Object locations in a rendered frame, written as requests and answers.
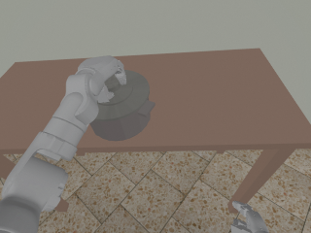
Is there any robot left upper arm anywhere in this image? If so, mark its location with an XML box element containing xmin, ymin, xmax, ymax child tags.
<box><xmin>0</xmin><ymin>156</ymin><xmax>69</xmax><ymax>233</ymax></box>

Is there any knob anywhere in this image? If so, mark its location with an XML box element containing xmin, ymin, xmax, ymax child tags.
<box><xmin>104</xmin><ymin>78</ymin><xmax>121</xmax><ymax>92</ymax></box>

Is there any robot left hand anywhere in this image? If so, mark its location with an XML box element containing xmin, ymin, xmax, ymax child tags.
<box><xmin>78</xmin><ymin>55</ymin><xmax>126</xmax><ymax>103</ymax></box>

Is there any pot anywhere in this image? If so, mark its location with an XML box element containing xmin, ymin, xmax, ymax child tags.
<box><xmin>90</xmin><ymin>98</ymin><xmax>156</xmax><ymax>142</ymax></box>

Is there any left robot forearm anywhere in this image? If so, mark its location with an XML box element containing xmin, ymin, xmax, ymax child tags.
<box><xmin>1</xmin><ymin>67</ymin><xmax>105</xmax><ymax>198</ymax></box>

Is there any robot right hand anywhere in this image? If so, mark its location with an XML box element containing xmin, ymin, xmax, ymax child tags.
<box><xmin>230</xmin><ymin>200</ymin><xmax>269</xmax><ymax>233</ymax></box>

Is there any table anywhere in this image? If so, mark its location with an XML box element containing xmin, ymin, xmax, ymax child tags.
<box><xmin>0</xmin><ymin>48</ymin><xmax>311</xmax><ymax>214</ymax></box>

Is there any lid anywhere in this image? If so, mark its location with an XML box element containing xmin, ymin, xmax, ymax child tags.
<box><xmin>95</xmin><ymin>70</ymin><xmax>150</xmax><ymax>121</ymax></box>

